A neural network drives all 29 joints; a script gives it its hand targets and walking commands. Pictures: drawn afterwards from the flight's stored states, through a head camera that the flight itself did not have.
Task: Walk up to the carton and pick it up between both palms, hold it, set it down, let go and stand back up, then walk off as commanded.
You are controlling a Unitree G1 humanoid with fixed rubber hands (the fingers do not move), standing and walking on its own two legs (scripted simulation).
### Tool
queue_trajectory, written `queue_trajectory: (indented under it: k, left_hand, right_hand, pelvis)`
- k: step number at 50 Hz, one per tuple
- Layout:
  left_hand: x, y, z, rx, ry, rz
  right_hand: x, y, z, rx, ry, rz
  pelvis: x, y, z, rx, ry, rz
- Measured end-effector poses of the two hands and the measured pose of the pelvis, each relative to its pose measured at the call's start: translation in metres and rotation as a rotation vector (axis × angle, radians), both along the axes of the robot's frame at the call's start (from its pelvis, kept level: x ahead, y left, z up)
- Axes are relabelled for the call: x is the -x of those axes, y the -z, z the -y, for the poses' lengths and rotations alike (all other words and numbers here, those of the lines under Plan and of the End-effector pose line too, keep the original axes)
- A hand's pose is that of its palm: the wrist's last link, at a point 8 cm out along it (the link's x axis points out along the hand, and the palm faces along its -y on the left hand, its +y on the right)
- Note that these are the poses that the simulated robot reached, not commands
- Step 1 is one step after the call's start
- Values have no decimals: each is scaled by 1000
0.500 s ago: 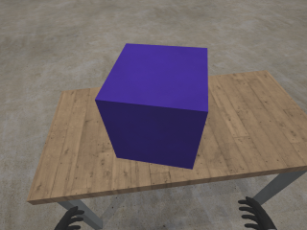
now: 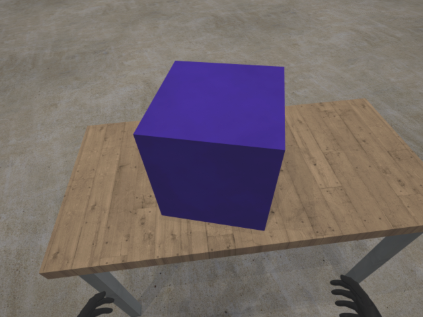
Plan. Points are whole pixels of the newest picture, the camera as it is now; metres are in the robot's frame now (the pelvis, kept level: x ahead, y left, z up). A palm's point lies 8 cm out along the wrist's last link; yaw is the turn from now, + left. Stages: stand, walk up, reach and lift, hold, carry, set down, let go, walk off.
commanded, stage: stand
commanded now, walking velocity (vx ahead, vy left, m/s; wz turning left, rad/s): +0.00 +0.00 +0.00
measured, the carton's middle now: (219, 145) +0.48 +0.01 +0.04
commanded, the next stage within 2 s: walk up in 0.50 s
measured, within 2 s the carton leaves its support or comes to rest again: neither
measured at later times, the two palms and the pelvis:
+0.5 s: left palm out of the picture +0.10 +0.27 -0.09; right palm out of the picture +0.12 -0.27 -0.09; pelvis -0.01 -0.01 +0.00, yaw +0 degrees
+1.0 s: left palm out of the picture +0.08 +0.27 -0.09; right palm out of the picture +0.10 -0.27 -0.09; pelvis -0.02 -0.01 +0.01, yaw +0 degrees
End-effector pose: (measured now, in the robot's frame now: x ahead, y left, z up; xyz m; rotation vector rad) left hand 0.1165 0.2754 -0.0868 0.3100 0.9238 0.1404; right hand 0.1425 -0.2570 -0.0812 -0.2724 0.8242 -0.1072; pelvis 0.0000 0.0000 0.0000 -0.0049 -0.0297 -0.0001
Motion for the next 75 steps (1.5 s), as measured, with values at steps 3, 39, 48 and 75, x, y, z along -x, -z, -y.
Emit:
queue_trajectory:
  k: [3, 39, 48, 75]
  left_hand:
    - [3, 1, -1, -1, -2, -4]
    - [30, 2, 3, -17, -26, -65]
    - [35, 0, 4, -18, -26, -64]
    - [0, -5, 20, 5, -48, -101]
  right_hand:
    - [3, 1, 0, 0, 2, -5]
    - [30, 11, 15, -4, 22, -72]
    - [41, 12, 17, -3, 27, -91]
    - [29, 10, 18, 18, -52, -8]
  pelvis:
    - [2, 0, 0, 0, 0, 3]
    - [13, -3, 10, -13, 0, 10]
    - [18, -5, 11, -14, 0, 11]
    - [22, -1, 12, -12, 2, 30]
